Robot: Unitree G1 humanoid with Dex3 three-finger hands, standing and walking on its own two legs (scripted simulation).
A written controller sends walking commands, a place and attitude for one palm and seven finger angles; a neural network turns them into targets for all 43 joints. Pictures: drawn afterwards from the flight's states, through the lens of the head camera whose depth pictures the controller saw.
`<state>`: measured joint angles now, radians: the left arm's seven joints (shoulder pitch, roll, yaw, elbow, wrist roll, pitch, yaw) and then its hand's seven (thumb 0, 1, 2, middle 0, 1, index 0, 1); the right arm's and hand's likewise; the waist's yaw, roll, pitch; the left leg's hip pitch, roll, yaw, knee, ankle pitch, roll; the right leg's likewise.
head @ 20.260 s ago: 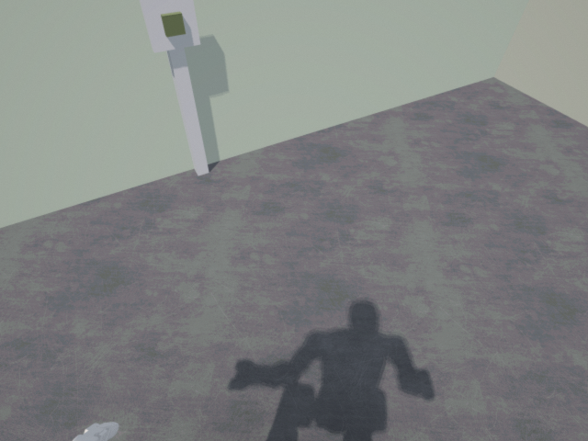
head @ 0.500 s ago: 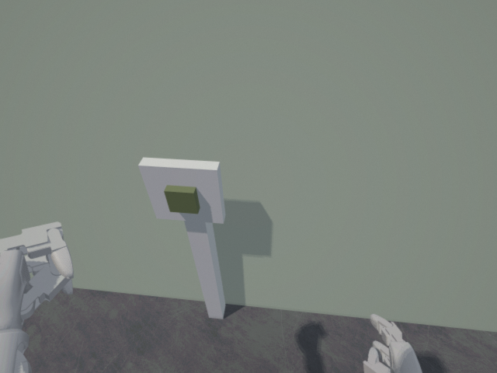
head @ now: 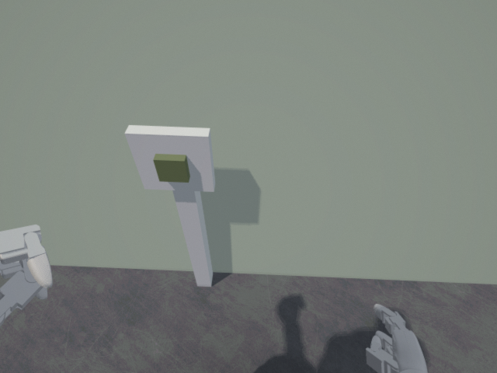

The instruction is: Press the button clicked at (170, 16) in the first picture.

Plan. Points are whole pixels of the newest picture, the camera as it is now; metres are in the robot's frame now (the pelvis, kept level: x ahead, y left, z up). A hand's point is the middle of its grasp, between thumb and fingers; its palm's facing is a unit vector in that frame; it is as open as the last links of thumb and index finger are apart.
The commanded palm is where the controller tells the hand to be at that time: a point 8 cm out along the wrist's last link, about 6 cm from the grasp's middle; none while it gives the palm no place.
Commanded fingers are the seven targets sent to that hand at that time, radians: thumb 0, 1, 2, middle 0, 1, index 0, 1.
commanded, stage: step back with the hand held close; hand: left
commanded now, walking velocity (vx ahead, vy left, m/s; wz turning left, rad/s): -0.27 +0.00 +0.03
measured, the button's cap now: (172, 167) +0.55 +0.21 -0.02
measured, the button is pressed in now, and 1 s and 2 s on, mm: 0 0 0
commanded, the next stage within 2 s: stop stepping back and stand still in 0.62 s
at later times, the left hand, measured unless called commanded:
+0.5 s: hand out of the picture +0.11 +0.26 +0.18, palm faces +0.43 -0.79 -0.44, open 3.1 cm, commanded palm +0.04 +0.29 +0.18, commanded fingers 0.00 0.90 0.90 -1.30 -1.50 -1.30 -1.50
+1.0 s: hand out of the picture +0.00 +0.23 +0.16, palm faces +0.37 -0.82 -0.43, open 3.1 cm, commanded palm -0.04 +0.25 +0.18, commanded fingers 0.00 0.90 0.90 -1.30 -1.50 -1.30 -1.50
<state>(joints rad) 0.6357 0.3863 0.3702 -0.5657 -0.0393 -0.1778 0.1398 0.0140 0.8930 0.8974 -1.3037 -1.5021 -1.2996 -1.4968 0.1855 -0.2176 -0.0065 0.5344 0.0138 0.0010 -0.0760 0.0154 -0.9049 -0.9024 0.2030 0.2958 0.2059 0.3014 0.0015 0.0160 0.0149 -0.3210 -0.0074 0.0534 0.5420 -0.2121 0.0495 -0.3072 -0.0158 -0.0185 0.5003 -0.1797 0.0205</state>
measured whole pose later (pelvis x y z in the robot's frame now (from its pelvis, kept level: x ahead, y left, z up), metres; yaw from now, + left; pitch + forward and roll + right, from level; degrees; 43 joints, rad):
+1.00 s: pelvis -0.17 -0.02 +0.01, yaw -2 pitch +1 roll +0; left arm 0.70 0.39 0.36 -0.52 -0.05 -0.15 0.14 0.01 0.89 0.90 -1.31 -1.50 -1.30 -1.50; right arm 0.27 -0.22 -0.01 0.66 0.00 -0.05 -0.07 0.01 -0.90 -0.90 0.20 0.30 0.21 0.30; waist 0.00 -0.02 -0.12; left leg -0.51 -0.02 -0.01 0.84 -0.26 -0.02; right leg -0.12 0.02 0.00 0.45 -0.35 -0.04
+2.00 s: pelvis -0.24 +0.01 +0.00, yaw +1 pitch +0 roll -1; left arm 0.34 0.34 0.10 0.25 0.03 0.00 0.02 0.00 0.90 0.90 -1.25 -1.45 -1.24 -1.44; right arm 0.13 -0.31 -0.01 0.80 -0.01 -0.05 0.02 0.01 -0.90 -0.90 0.20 0.30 0.21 0.30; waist 0.01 0.08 -0.01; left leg -0.37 -0.02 0.01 0.60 -0.22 0.05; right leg -0.30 0.00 -0.04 0.57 -0.28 0.00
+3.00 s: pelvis -0.22 -0.01 +0.01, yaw +1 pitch -1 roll +0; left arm 0.21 0.17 0.00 1.13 0.00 0.00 0.03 0.01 0.93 0.90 -0.20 -0.30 -0.20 -0.30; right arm 0.24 -0.15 0.00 1.14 -0.02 0.01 -0.03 0.01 -0.91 -0.90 0.20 0.30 0.20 0.30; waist 0.00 0.00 0.04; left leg -0.21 -0.02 0.00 0.40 -0.17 0.02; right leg -0.14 0.01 -0.04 0.40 -0.23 -0.02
